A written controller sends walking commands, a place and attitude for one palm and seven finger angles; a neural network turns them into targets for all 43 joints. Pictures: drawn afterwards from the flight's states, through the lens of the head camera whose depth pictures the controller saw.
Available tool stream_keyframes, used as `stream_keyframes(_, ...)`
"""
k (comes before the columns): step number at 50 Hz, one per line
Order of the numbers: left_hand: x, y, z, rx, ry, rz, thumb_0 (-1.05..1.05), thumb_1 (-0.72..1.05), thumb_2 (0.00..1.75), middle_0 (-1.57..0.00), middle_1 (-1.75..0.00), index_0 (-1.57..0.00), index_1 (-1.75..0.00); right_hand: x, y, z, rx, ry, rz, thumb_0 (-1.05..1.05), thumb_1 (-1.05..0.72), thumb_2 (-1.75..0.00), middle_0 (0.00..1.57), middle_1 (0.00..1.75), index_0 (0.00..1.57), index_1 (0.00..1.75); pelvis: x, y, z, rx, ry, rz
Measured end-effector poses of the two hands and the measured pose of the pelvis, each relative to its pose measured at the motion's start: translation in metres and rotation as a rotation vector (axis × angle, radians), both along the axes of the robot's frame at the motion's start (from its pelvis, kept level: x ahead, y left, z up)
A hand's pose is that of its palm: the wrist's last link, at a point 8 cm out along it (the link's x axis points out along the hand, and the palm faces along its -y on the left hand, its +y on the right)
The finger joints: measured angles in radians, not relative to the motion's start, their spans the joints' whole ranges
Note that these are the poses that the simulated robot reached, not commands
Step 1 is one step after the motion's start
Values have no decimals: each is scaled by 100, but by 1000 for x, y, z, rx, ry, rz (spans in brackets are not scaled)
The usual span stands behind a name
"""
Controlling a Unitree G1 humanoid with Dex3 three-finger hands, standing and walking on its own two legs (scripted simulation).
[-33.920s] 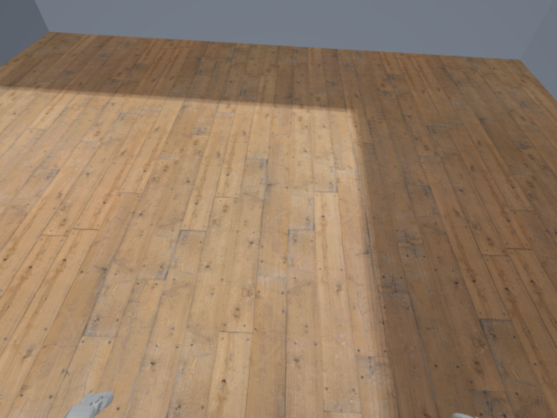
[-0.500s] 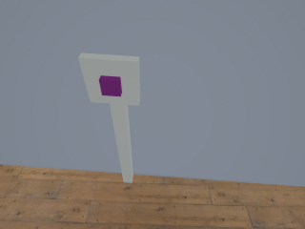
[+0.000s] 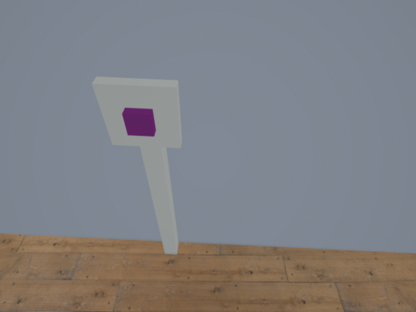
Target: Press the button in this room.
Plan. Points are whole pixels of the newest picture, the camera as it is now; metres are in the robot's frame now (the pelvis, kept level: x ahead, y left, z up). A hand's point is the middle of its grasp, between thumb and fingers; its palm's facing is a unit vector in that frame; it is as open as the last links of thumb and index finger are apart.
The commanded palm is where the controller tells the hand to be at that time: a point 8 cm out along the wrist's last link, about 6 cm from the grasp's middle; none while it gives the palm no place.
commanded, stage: come to a stop and stand still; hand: left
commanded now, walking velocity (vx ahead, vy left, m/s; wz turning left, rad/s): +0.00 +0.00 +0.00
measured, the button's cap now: (140, 121) +0.50 +0.19 +0.10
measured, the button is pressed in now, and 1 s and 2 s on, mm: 0 0 0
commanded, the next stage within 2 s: look again from close up in 0.96 s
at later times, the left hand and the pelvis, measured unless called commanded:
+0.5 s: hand out of the picture +0.06 +0.20 -0.16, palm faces +0.01 -0.96 -0.26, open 7.3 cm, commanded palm none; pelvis +0.01 +0.00 +0.01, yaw -1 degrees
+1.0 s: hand out of the picture +0.00 +0.22 -0.16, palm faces -0.02 -0.96 -0.28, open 7.4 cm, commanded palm none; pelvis -0.02 +0.00 +0.01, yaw +0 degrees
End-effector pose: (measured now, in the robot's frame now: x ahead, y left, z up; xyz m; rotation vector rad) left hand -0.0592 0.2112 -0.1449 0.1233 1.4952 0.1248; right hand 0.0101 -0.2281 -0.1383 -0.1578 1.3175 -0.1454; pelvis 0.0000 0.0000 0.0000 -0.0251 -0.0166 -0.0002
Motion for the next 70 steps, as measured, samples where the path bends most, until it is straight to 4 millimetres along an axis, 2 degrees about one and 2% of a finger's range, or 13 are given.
stream_keyframes(3,12,-9,-2,-15,-19,8,1,91,90,-21,-30,-21,-30,-2,3,-1,7,11,-22,1,-92,-90,20,30,20,30,8,-1,0,3,-3,-3)
stream_keyframes(9,56,-13,-1,-8,-110,-5,1,91,90,-21,-30,-21,-30,2,4,0,9,15,-46,1,-93,-90,20,30,20,30,18,-3,2,8,-6,-11)
stream_keyframes(15,90,2,3,36,-191,-29,1,91,90,-21,-30,-21,-30,12,-3,3,-3,-8,-52,1,-92,-90,20,30,20,30,20,-5,4,12,-19,-15)
stream_keyframes(21,107,23,12,85,-245,-47,1,91,90,-20,-30,-20,-30,25,-14,7,-22,-50,-40,1,-92,-90,20,30,20,30,14,-5,5,12,-32,-15)
stream_keyframes(26,106,37,18,112,-257,-57,1,91,90,-20,-30,-20,-30,33,-23,12,-43,-79,-21,0,-91,-90,20,30,20,30,6,-4,7,11,-37,-13)
stream_keyframes(33,92,49,21,124,-238,-65,1,91,90,-20,-30,-20,-30,37,-35,20,-73,-97,2,0,-91,-90,20,30,20,30,-4,0,9,9,-40,-13)
stream_keyframes(42,68,56,21,120,-193,-63,1,91,90,-20,-30,-20,-30,28,-41,25,-94,-82,19,0,-91,-90,20,30,20,30,-13,3,11,8,-36,-8)
stream_keyframes(53,48,57,21,120,-144,-58,1,91,90,-20,-30,-20,-30,15,-39,23,-82,-43,17,0,-91,-90,20,30,20,30,-18,3,12,9,-26,-4)
stream_keyframes(61,50,55,22,122,-139,-61,1,91,90,-20,-30,-20,-30,12,-38,21,-72,-25,13,0,-91,-90,20,30,20,30,-16,2,13,10,-19,-5)
stream_keyframes(70,63,51,23,120,-149,-72,1,91,90,-21,-30,-21,-30,17,-41,20,-70,-19,7,0,-91,-90,20,30,20,30,-11,-1,13,13,-11,-10)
